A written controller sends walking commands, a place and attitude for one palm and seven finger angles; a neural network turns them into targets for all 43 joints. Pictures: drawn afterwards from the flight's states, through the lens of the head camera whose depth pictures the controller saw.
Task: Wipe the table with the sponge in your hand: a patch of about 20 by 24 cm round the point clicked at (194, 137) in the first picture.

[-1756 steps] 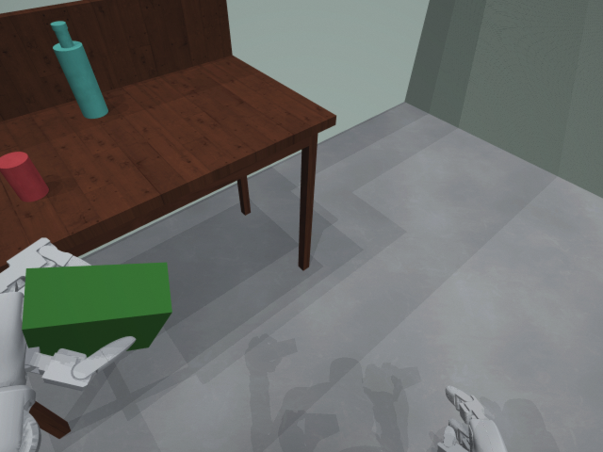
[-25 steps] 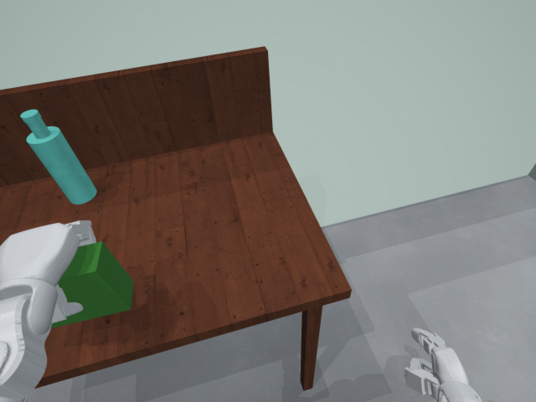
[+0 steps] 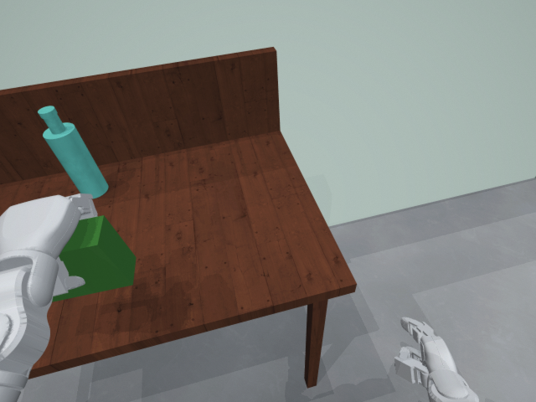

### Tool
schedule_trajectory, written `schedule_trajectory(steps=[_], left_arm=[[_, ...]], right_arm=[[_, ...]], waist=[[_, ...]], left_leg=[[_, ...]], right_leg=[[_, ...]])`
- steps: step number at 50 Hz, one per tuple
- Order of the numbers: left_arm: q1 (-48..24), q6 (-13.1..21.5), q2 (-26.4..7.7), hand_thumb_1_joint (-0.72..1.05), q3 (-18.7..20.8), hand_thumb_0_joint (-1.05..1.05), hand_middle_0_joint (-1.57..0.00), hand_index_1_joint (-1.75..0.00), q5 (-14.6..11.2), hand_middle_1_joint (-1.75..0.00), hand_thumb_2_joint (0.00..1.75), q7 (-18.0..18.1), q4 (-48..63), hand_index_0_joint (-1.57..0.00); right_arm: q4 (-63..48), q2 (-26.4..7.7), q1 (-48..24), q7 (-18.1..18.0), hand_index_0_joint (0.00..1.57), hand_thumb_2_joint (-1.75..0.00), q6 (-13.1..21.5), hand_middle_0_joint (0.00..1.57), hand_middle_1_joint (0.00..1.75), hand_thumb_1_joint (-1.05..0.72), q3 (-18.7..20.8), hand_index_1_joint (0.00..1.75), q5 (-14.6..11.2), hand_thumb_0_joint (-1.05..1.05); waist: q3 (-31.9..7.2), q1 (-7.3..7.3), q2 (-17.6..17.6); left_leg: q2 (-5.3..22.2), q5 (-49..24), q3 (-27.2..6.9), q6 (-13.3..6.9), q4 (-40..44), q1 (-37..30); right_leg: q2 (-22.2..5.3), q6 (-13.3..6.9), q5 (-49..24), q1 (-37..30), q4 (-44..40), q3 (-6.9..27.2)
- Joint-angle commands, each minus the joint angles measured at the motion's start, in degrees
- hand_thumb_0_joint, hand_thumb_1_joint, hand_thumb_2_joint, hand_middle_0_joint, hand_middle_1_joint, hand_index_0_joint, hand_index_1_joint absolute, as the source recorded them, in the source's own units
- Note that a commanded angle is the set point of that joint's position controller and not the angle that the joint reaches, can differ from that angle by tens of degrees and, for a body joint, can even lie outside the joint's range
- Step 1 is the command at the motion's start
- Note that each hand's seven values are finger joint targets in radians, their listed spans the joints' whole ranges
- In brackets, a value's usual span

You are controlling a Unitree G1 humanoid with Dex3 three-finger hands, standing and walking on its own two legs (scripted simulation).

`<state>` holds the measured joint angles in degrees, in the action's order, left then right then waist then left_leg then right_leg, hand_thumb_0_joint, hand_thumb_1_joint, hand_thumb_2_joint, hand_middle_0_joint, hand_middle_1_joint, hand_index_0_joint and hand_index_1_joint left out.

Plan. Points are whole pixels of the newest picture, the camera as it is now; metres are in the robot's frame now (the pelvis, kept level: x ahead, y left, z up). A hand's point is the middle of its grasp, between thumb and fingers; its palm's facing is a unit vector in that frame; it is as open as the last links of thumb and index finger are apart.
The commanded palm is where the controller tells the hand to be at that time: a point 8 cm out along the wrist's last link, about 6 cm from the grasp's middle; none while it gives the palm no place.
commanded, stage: lift the sponge slowly off the table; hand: left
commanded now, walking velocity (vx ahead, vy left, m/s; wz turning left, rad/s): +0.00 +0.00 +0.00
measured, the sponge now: (78, 267) +0.25 +0.33 +0.09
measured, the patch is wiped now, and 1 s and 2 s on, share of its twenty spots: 1.00 1.00 1.00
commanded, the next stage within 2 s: bring the sponge back beside the body in 0.08 s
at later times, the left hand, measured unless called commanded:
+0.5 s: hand (74, 249) +0.25 +0.31 +0.13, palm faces +0.08 -0.05 -1.00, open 9.4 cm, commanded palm +0.21 +0.31 +0.19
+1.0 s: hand (72, 274) +0.21 +0.30 +0.13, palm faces +0.09 -0.08 -0.99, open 9.4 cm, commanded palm +0.18 +0.29 +0.19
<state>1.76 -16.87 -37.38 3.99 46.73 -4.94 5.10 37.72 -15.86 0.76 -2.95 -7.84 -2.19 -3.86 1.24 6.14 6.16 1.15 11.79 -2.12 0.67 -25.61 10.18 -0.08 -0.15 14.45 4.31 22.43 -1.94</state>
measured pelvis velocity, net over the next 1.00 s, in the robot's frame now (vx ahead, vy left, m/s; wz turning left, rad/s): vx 0.00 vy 0.00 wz -0.02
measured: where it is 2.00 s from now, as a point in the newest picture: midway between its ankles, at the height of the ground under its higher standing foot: outside the picture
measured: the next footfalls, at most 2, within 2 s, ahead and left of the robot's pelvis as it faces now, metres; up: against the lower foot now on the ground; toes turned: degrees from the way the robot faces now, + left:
none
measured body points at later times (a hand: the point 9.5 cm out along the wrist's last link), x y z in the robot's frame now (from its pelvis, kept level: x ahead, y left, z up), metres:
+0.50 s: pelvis +0.00 +0.00 +0.00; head -0.01 -0.03 +0.45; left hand +0.24 +0.31 +0.19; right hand +0.22 -0.22 -0.09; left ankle +0.03 +0.13 -0.74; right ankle -0.02 -0.12 -0.74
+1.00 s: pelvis +0.00 +0.00 +0.00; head -0.02 -0.04 +0.45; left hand +0.20 +0.30 +0.18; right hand +0.26 -0.20 -0.07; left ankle +0.03 +0.13 -0.74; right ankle -0.02 -0.12 -0.74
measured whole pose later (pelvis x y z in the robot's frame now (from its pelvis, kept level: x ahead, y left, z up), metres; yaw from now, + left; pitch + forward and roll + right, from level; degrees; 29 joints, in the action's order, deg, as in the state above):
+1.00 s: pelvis +0.00 +0.00 +0.00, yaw -1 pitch -4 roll -1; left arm 13.4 -21.5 -33.8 3.2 46.2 -1.7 16.6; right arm 36.2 -15.1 -0.5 -1.5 -8.1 -2.2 -3.4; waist 0.2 7.3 6.6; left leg 1.9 12.5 -1.1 1.1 -25.7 8.9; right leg 0.6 -0.5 14.9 3.8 23.1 -0.7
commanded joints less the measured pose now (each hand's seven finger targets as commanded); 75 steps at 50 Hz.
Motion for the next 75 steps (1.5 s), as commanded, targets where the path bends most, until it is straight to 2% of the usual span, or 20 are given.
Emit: schedule_trajectory(steps=[1, 7, 11, 15, 19, 27, 33, 39, 42, 44, 45, 47, 53, 59, 61, 64, 65, 70, 73, 75], left_arm=[[-14.93, 0.31, -16.18, 0.10, 9.92, 0.00, -1.20, -1.60, 1.26, -1.60, 1.30, 2.25, 9.40, -1.20], [-19.83, 0.32, -15.81, 0.10, 7.80, 0.00, -1.20, -1.60, 1.78, -1.60, 1.30, 1.08, 6.09, -1.20], [-22.48, 2.82, -15.00, 0.10, 6.82, 0.00, -1.20, -1.60, 2.35, -1.60, 1.30, 1.69, 8.08, -1.20], [-19.16, 4.19, -16.73, 0.10, 9.96, 0.00, -1.20, -1.60, 2.69, -1.60, 1.30, 3.22, 10.41, -1.20], [-11.97, 2.85, -18.05, 0.10, 14.01, 0.00, -1.20, -1.60, 1.73, -1.60, 1.30, 4.97, 11.65, -1.20], [-6.04, -2.49, -10.77, 0.10, 7.45, 0.00, -1.20, -1.60, 0.08, -1.60, 1.30, 4.11, 14.56, -1.20], [-8.35, -0.83, -11.96, 0.10, 6.79, 0.00, -1.20, -1.60, 1.61, -1.60, 1.30, 3.25, 18.81, -1.20], [-7.91, 0.98, -14.47, 0.10, 10.69, 0.00, -1.20, -1.60, 3.09, -1.60, 1.30, 5.85, 21.66, -1.20], [-2.83, 0.04, -12.42, 0.10, 10.09, 0.00, -1.20, -1.60, 2.59, -1.60, 1.30, 6.66, 21.24, -1.20], [1.09, -2.05, -12.10, 0.10, 11.30, 0.00, -1.20, -1.60, 1.75, -1.60, 1.30, 6.58, 20.73, -1.20], [2.16, -3.02, -9.11, 0.10, 8.32, 0.00, -1.20, -1.60, 1.32, -1.60, 1.30, 6.24, 20.65, -1.20], [4.05, -4.92, -8.30, 0.10, 7.30, 0.00, -1.20, -1.60, 0.61, -1.60, 1.30, 5.47, 19.85, -1.20], [3.18, -5.01, -8.42, 0.10, 5.40, 0.00, -1.20, -1.60, 1.06, -1.60, 1.30, 3.42, 25.13, -1.20], [2.37, -0.21, -10.68, 0.10, 8.37, 0.00, -1.20, -1.60, 3.32, -1.60, 1.30, 6.12, 30.35, -1.20], [4.26, 0.29, -9.57, 0.10, 8.01, 0.00, -1.20, -1.60, 3.81, -1.60, 1.30, 7.58, 28.45, -1.20], [7.39, -1.48, -9.18, 0.10, 9.56, 0.00, -1.20, -1.60, 3.21, -1.60, 1.30, 8.82, 26.81, -1.20], [7.51, -2.26, -6.38, 0.10, 6.75, 0.00, -1.20, -1.60, 2.71, -1.60, 1.30, 8.81, 25.94, -1.20], [9.21, -5.54, -3.14, 0.10, 3.07, 0.00, -1.20, -1.60, 0.82, -1.60, 1.30, 7.31, 25.38, -1.20], [6.77, -6.03, -5.01, 0.10, 2.83, 0.00, -1.20, -1.60, 1.79, -1.60, 1.30, 6.11, 25.84, -1.20], [3.67, -4.79, -6.23, 0.10, 3.22, 0.00, -1.20, -1.60, 3.06, -1.60, 1.30, 6.08, 28.53, -1.20]], right_arm=[[-9.85, -6.74, -11.18, -0.68, 0.20, -0.90, 2.90, 0.20, 0.30, -0.90, 2.28, 0.30, 0.33, 0.00], [-9.36, -7.20, -11.11, -1.10, 0.20, -0.90, 2.73, 0.20, 0.30, -0.90, 2.14, 0.30, -0.03, 0.00], [-9.72, -6.47, -10.88, -1.56, 0.20, -0.90, 4.01, 0.20, 0.30, -0.90, 2.19, 0.30, 0.18, 0.00], [-9.72, -6.33, -10.52, -1.22, 0.20, -0.90, 4.15, 0.20, 0.30, -0.90, 2.62, 0.30, 0.69, 0.00], [-10.38, -6.52, -11.62, -0.25, 0.20, -0.90, 3.57, 0.20, 0.30, -0.90, 2.90, 0.30, 0.82, 0.00], [-11.41, -6.83, -12.38, 0.59, 0.20, -0.90, 2.90, 0.20, 0.30, -0.90, 2.82, 0.30, 0.22, 0.00], [-11.29, -6.50, -11.75, -0.67, 0.20, -0.90, 3.47, 0.20, 0.30, -0.90, 2.64, 0.30, 0.56, 0.00], [-10.85, -5.68, -13.03, -0.81, 0.20, -0.90, 4.23, 0.20, 0.30, -0.90, 2.40, 0.30, 1.09, 0.00], [-10.78, -5.51, -11.56, -0.01, 0.20, -0.90, 3.54, 0.20, 0.30, -0.90, 2.78, 0.30, 1.27, 0.00], [-11.09, -5.81, -13.73, 0.61, 0.20, -0.90, 3.22, 0.20, 0.30, -0.90, 2.69, 0.30, 1.03, 0.00], [-11.32, -5.57, -12.96, 0.82, 0.20, -0.90, 2.85, 0.20, 0.30, -0.90, 2.57, 0.30, 0.99, 0.00], [-11.50, -6.02, -13.25, 1.06, 0.20, -0.90, 2.30, 0.20, 0.30, -0.90, 2.58, 0.30, 0.77, 0.00], [-12.73, -6.10, -13.64, 0.32, 0.20, -0.90, 2.47, 0.20, 0.30, -0.90, 2.37, 0.30, 0.78, 0.00], [-12.49, -5.07, -13.80, -0.30, 0.20, -0.90, 3.94, 0.20, 0.30, -0.90, 2.40, 0.30, 1.28, 0.00], [-11.93, -4.81, -11.60, -0.10, 0.20, -0.90, 4.04, 0.20, 0.30, -0.90, 2.77, 0.30, 1.44, 0.00], [-11.75, -4.99, -13.95, 0.40, 0.20, -0.90, 3.74, 0.20, 0.30, -0.90, 2.88, 0.30, 1.18, 0.00], [-12.01, -4.66, -13.15, 0.57, 0.20, -0.90, 3.55, 0.20, 0.30, -0.90, 2.82, 0.30, 1.09, 0.00], [-12.47, -5.30, -15.11, 0.81, 0.20, -0.90, 3.63, 0.20, 0.30, -0.90, 2.61, 0.30, 0.68, 0.00], [-12.32, -5.59, -14.85, 0.20, 0.20, -0.90, 3.73, 0.20, 0.30, -0.90, 2.47, 0.30, 0.96, 0.00], [-12.45, -5.20, -15.49, -0.05, 0.20, -0.90, 4.41, 0.20, 0.30, -0.90, 2.17, 0.30, 1.12, 0.00]], waist=[[-11.01, -0.43, -0.06], [-8.92, -1.53, -1.11], [-11.60, -1.32, 1.14], [-14.39, -0.12, 1.89], [-13.33, 1.67, 2.39], [-10.11, 0.30, -1.61], [-9.81, -0.69, -1.99], [-11.78, 0.97, 2.46], [-12.35, 1.39, 1.74], [-11.19, 1.93, 1.56], [-10.65, 1.34, 0.80], [-8.60, 0.99, -1.37], [-9.62, 0.36, -2.97], [-9.25, 1.03, 1.77], [-8.65, 1.24, 2.27], [-7.56, 2.14, 1.57], [-7.04, 1.67, 0.59], [-5.70, 1.05, -1.73], [-5.90, 0.71, -3.85], [-7.19, 0.84, -2.17]], left_leg=[[-2.71, -10.47, -0.15, -3.16, 2.97, -4.73], [-2.56, -5.36, -0.19, -3.09, 3.92, -3.53], [-2.91, -5.03, -0.25, -3.32, 3.91, -5.39], [-2.75, -7.74, -0.34, -3.25, 3.51, -6.08], [-2.87, -10.62, -0.88, -2.87, 3.18, -4.91], [-2.17, -10.42, -0.12, -3.01, 2.90, -3.92], [-2.45, -8.89, -0.16, -3.58, 2.35, -5.71], [-2.62, -11.64, -1.01, -3.26, 2.58, -7.71], [-2.42, -14.59, -0.58, -2.87, 2.19, -7.12], [-2.47, -14.73, -0.79, -2.69, 2.15, -6.23], [-2.16, -14.76, 0.09, -2.78, 2.04, -5.76], [-2.09, -13.80, 0.20, -2.75, 1.92, -4.56], [-2.36, -11.55, 0.03, -3.61, 1.57, -5.24], [-2.24, -9.33, -0.67, -3.49, 1.78, -7.14], [-2.02, -9.68, -0.39, -3.16, 1.90, -6.47], [-2.10, -9.45, -1.01, -2.79, 2.37, -5.59], [-1.94, -8.69, -0.30, -2.78, 2.51, -4.78], [-1.87, -6.50, 0.02, -2.98, 2.86, -3.68], [-2.18, -5.67, 0.02, -3.43, 2.56, -4.13], [-2.30, -4.82, -0.04, -3.55, 2.54, -4.97]], right_leg=[[2.21, -3.29, -10.90, 0.40, -3.53, 1.49], [2.11, -2.97, -4.85, 2.91, -4.79, 1.27], [2.36, -3.32, -4.38, 1.89, -4.73, 1.34], [2.54, -3.67, -6.99, -0.74, -3.78, 1.82], [2.84, -4.28, -10.59, -1.91, -3.18, 3.84], [2.13, -3.11, -11.21, 0.75, -2.73, 2.25], [2.27, -2.82, -9.16, 2.25, -3.49, 2.36], [3.45, -4.31, -10.86, -0.23, -3.59, 4.54], [2.59, -3.99, -14.64, -1.57, -2.72, 3.28], [3.11, -4.46, -15.62, -1.48, -2.53, 5.28], [2.36, -3.82, -16.03, -1.16, -2.19, 3.76], [2.12, -3.42, -15.92, 0.18, -2.40, 4.03], [2.03, -2.82, -13.18, 0.96, -2.15, 3.67], [3.42, -3.86, -8.11, 1.66, -3.37, 5.46], [2.94, -3.79, -7.70, 1.59, -3.18, 3.88], [3.57, -4.44, -7.77, 1.37, -3.19, 6.38], [2.75, -3.82, -6.81, 1.53, -3.02, 4.56], [2.38, -3.28, -4.92, 2.71, -3.21, 5.08], [2.00, -2.81, -4.04, 3.28, -3.72, 5.34], [2.28, -3.04, -1.88, 3.07, -3.83, 5.49]])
